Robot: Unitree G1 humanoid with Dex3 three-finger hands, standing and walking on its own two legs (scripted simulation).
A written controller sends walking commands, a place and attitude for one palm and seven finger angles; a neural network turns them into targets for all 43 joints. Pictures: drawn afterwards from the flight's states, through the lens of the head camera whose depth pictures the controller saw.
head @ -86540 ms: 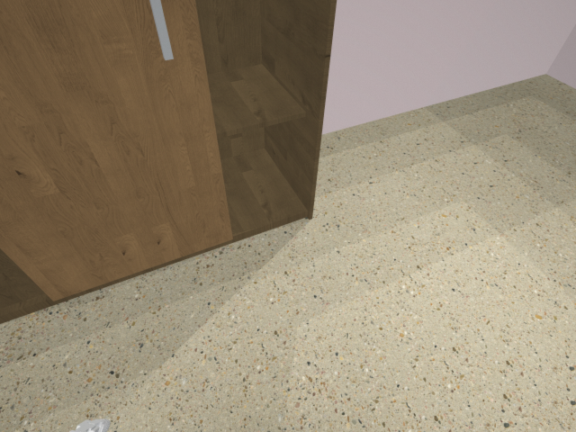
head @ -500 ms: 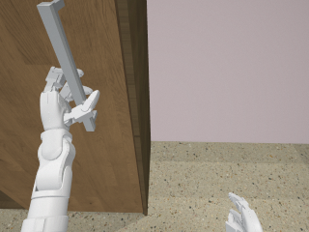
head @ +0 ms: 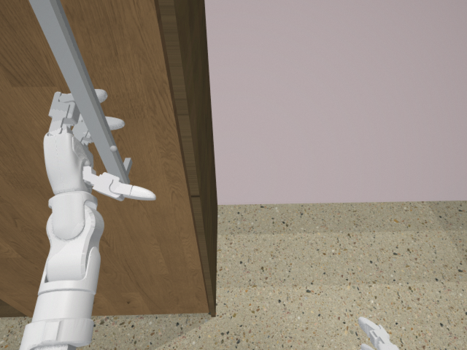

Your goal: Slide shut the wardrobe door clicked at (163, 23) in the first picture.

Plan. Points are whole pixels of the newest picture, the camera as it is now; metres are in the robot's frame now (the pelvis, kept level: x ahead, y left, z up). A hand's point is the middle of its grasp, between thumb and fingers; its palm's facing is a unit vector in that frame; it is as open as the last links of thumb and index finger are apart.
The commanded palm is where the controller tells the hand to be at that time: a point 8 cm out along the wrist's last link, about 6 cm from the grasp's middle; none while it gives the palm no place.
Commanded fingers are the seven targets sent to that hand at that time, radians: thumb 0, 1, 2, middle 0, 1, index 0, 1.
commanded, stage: slip the hand off the handle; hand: left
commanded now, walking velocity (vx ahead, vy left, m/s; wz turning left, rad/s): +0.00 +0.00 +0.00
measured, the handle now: (97, 104) +0.37 +0.22 +0.26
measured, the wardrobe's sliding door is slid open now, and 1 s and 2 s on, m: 0.00 0.00 0.00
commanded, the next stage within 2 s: draw the hand back to the body in 1.28 s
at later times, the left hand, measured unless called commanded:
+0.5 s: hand (81, 153) +0.33 +0.25 +0.21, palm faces +0.33 -0.94 -0.05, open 14.7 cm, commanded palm +0.29 +0.31 +0.20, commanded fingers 0.00 -0.55 0.20 -0.25 -1.15 -0.25 -1.15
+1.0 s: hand (52, 183) +0.27 +0.27 +0.20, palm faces +0.36 -0.93 -0.07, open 14.7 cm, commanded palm +0.22 +0.31 +0.20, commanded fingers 0.00 -0.55 0.20 -0.25 -1.15 -0.25 -1.15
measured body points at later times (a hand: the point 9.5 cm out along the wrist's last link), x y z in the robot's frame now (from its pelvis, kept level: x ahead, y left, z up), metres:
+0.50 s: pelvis +0.03 +0.02 +0.00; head +0.02 +0.02 +0.45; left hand +0.30 +0.30 +0.21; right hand +0.22 -0.19 -0.08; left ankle +0.04 +0.12 -0.72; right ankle +0.03 -0.08 -0.72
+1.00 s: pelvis +0.03 +0.02 +0.00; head +0.01 +0.01 +0.45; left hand +0.25 +0.31 +0.20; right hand +0.20 -0.22 -0.08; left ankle +0.04 +0.12 -0.72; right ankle +0.03 -0.08 -0.72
